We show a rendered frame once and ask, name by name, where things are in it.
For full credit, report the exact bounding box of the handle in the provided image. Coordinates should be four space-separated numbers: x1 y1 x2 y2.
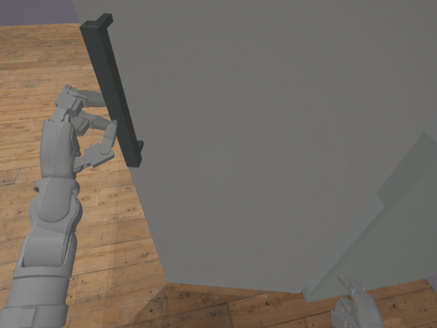
79 13 144 167

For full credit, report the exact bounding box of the right robot hand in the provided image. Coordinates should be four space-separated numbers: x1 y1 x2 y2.
330 273 384 328

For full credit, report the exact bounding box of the left robot hand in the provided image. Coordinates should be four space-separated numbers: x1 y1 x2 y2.
40 85 117 180

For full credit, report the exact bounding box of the left robot forearm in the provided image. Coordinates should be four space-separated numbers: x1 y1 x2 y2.
0 176 83 328

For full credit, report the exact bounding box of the fridge door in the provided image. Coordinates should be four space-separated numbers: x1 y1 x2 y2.
72 0 437 293

